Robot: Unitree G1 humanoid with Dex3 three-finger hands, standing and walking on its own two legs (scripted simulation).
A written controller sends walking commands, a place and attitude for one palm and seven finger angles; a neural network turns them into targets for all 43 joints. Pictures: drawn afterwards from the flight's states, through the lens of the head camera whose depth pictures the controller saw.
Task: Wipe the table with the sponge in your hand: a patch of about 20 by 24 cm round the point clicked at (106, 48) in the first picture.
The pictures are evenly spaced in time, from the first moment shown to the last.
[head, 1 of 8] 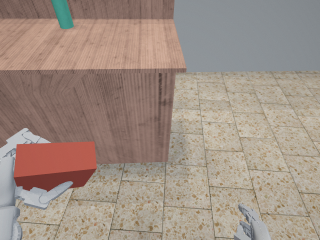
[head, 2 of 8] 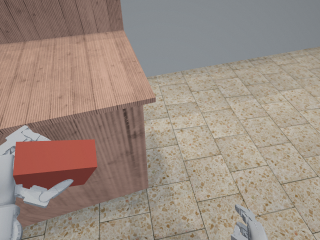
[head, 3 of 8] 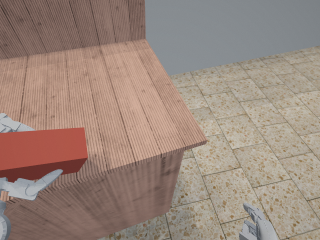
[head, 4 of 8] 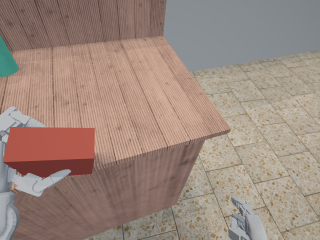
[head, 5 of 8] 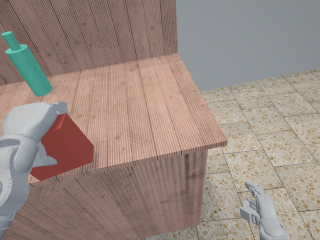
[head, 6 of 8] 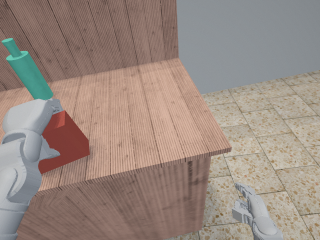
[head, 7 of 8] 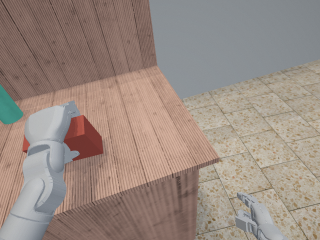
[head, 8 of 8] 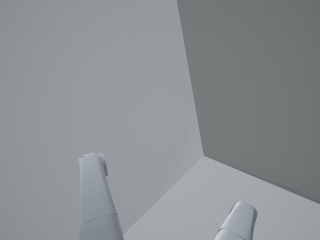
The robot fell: yes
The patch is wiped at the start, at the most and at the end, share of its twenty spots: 0.00 0.85 0.85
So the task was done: no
